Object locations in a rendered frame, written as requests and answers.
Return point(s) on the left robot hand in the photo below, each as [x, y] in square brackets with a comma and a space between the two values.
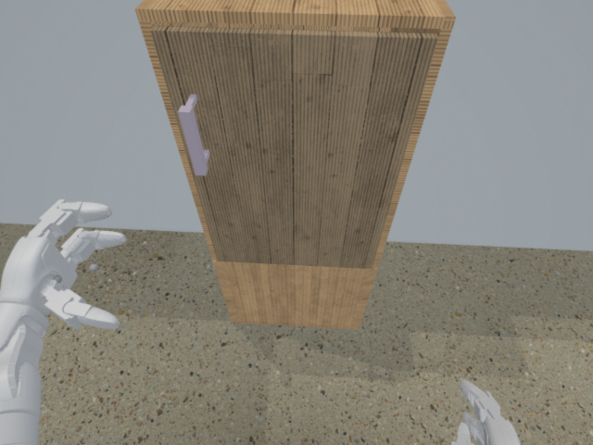
[35, 260]

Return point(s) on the handle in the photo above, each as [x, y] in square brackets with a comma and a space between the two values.
[199, 156]

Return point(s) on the cupboard door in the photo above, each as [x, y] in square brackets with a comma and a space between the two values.
[307, 131]

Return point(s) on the right robot hand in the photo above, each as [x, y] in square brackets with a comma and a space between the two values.
[494, 431]

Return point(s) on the robot left forearm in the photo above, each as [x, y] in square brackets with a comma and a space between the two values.
[22, 328]

